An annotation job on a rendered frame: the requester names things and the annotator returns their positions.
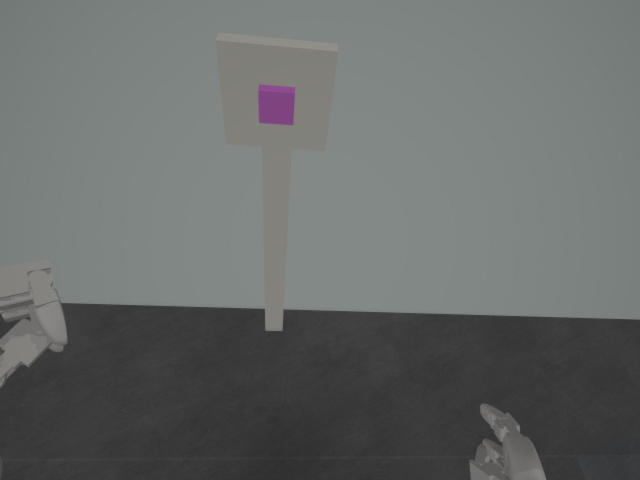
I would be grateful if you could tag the button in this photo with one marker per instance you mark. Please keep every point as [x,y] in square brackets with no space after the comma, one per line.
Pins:
[276,104]

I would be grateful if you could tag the left robot hand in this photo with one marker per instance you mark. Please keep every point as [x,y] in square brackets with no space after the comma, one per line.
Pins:
[26,291]

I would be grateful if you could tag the panel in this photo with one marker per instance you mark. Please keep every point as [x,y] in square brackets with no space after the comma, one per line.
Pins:
[244,62]

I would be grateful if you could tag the right robot hand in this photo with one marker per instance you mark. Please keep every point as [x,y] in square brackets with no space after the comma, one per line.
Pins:
[517,460]

